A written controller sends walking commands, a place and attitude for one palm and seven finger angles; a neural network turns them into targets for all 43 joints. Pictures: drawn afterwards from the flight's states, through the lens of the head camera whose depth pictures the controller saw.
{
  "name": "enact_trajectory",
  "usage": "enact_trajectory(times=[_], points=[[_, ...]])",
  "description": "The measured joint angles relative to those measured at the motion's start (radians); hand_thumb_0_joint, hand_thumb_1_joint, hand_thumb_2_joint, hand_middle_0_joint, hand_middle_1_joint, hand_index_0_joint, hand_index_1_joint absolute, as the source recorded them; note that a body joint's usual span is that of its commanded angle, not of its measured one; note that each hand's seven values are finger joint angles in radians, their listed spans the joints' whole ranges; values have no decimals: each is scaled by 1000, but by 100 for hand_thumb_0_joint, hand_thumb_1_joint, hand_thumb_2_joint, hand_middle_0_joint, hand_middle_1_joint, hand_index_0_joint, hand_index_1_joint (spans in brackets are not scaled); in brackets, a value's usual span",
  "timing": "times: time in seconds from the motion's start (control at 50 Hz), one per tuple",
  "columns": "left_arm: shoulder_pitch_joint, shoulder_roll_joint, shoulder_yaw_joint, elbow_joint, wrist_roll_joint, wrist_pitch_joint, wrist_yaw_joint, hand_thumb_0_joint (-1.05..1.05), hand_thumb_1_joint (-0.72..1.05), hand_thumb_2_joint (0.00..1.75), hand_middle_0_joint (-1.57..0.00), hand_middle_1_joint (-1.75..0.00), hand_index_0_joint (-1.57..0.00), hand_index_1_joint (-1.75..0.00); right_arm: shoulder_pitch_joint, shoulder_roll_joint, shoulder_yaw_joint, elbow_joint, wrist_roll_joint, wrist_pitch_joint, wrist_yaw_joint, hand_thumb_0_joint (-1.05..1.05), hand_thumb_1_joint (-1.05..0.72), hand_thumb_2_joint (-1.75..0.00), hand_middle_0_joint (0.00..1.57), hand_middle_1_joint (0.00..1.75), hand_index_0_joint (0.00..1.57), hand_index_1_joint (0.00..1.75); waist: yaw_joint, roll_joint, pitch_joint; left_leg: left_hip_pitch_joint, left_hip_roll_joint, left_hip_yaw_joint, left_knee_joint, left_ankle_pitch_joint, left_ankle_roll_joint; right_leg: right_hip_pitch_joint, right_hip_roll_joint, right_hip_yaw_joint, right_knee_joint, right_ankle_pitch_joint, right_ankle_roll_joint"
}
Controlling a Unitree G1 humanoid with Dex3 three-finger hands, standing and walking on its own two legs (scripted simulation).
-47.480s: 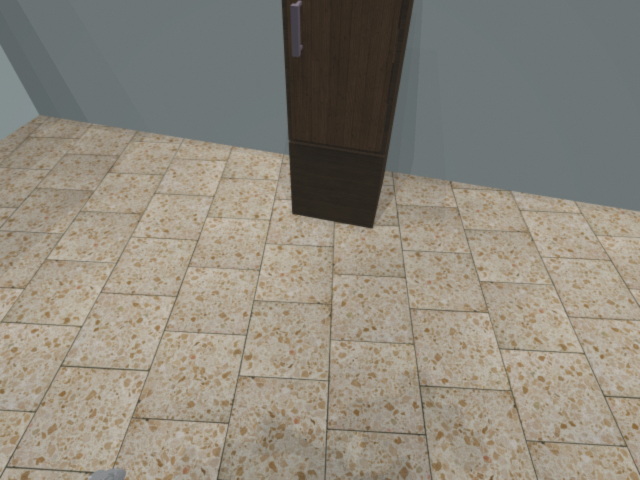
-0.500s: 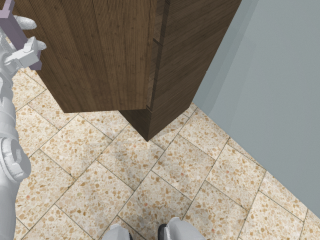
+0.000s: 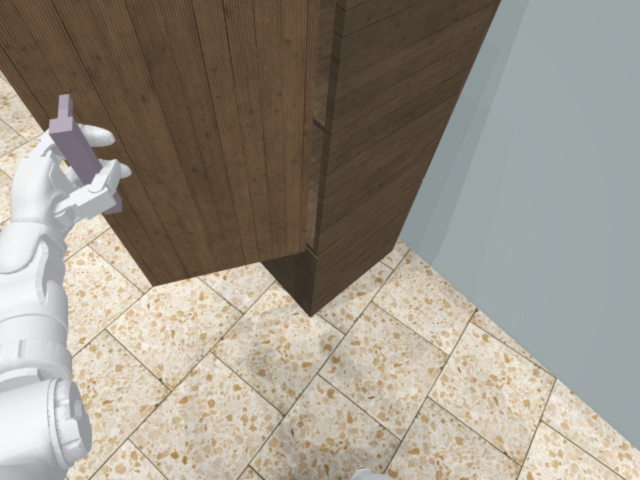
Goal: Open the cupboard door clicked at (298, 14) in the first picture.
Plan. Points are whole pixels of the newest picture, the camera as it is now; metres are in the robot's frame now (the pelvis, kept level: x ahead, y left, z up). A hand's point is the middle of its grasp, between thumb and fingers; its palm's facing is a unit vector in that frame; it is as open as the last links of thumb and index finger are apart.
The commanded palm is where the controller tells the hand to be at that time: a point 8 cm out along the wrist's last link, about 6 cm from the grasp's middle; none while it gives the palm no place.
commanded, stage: pull the door open along its arc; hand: left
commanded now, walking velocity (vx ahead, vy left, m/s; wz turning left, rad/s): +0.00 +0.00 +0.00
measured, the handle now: (90, 158) +0.50 +0.25 +0.09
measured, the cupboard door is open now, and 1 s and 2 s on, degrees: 66 100 100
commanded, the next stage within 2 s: open thumb and fingers to let go in 0.64 s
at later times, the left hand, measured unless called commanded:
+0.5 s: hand (183, 272) +0.33 +0.13 +0.10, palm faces +0.42 -0.91 -0.01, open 6.1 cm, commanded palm +0.27 +0.18 +0.09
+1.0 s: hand (209, 285) +0.32 +0.10 +0.10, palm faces +0.44 -0.90 -0.02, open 7.5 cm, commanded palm +0.28 +0.14 +0.09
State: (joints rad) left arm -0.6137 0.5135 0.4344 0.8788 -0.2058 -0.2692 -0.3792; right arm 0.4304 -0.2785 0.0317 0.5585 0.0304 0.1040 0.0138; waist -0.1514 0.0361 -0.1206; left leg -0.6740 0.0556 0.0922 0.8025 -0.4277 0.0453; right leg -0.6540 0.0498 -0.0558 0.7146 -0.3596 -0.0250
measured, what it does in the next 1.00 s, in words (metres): stands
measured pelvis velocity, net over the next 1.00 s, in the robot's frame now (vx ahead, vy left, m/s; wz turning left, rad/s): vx -0.01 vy -0.05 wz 0.10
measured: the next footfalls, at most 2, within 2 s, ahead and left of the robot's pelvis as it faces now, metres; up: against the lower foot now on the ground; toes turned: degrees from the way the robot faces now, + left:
none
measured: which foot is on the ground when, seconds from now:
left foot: down 0.00-1.00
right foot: down 0.00-1.00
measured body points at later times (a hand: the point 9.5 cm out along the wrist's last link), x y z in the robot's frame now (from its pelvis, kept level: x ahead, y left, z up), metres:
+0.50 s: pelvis -0.01 -0.03 +0.01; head +0.00 -0.05 +0.46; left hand +0.31 +0.17 +0.10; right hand +0.17 -0.24 -0.09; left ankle -0.03 +0.08 -0.71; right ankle -0.02 -0.11 -0.71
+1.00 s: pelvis -0.01 -0.05 +0.01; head +0.01 -0.07 +0.46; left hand +0.29 +0.15 +0.10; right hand +0.16 -0.26 -0.10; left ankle -0.03 +0.08 -0.71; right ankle -0.02 -0.11 -0.71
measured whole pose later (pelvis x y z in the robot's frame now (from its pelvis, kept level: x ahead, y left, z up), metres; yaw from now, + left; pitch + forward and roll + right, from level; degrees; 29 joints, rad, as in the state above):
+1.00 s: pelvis -0.01 -0.05 +0.01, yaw +6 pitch +6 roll +1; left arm -0.13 -0.02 -0.01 0.24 -0.03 -0.13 0.41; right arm 0.22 -0.21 0.00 0.64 -0.04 0.04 -0.04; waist 0.00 0.04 -0.08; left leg -0.42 0.01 0.02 0.67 -0.35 -0.02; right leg -0.41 0.02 -0.13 0.68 -0.38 -0.08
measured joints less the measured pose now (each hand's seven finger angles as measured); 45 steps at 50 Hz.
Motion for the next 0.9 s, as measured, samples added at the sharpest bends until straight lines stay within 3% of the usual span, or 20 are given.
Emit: enact_trajectory(times=[0.04, 0.12, 0.26, 0.36, 0.42, 0.64, 0.78, 0.9], points=[[68, -44, -11, -83, -18, 17, 15, 1, 70, 73, -37, -135, -37, -135, -18, 4, -5, -12, 4, -8, 3, 0, -91, -89, 20, 30, 20, 30, 17, -1, -4, 26, -3, 4, -13, 2, 0, 21, -1, 6, -6, 0, 0], [200, -187, -59, -294, -25, 54, 207, 1, 68, 72, -37, -135, -37, -133, -72, 18, -19, -25, 2, -42, 19, 0, -91, -89, 20, 30, 20, 30, 52, 1, -8, 65, -10, 9, -34, 11, -4, 52, -7, 12, -11, 1, 0], [362, -401, -204, -547, 68, 109, 554, 1, 68, 73, -36, -132, -36, -130, -188, 57, -20, -16, -22, -54, 27, 0, -91, -89, 20, 30, 20, 30, 101, 4, 3, 138, -23, 4, -59, 25, -12, 115, -19, 7, -6, -5, -8], [393, -472, -291, -571, 145, 143, 704, 1, 67, 74, -36, -130, -36, -131, -240, 84, -2, 2, -39, -29, 0, 0, -91, -89, 20, 30, 20, 30, 120, 0, 15, 196, -31, -16, -85, 42, -24, 175, -25, -13, -18, -7, -20], [407, -481, -322, -565, 163, 153, 731, 1, 67, 74, -35, -130, -36, -132, -250, 94, 4, 9, -45, -22, -18, 0, -91, -89, 20, 30, 20, 30, 125, 1, 21, 227, -31, -27, -105, 53, -32, 207, -24, -23, -33, -3, -28], [554, -531, -418, -694, 159, 157, 765, 2, 68, 73, -32, -131, -34, -133, -201, 75, -13, 24, -59, -32, -27, 1, -91, -89, 20, 30, 20, 30, 126, 3, 39, 297, -27, -43, -156, 74, -57, 273, -17, -38, -64, 0, -50], [555, -551, -441, -723, 195, 173, 839, 1, 70, 76, -27, -129, -27, -131, -182, 54, -33, 47, -72, -45, -29, 1, -91, -89, 20, 30, 20, 30, 126, 1, 45, 283, -31, -61, -144, 68, -63, 264, -22, -56, -47, -17, -56], [516, -540, -451, -676, 200, 145, 817, 1, 64, 77, -32, -130, -30, -132, -196, 54, -37, 76, -73, -52, -44, 1, -91, -89, 20, 30, 20, 30, 144, 1, 46, 261, -38, -73, -128, 67, -63, 245, -30, -68, -29, -24, -56]])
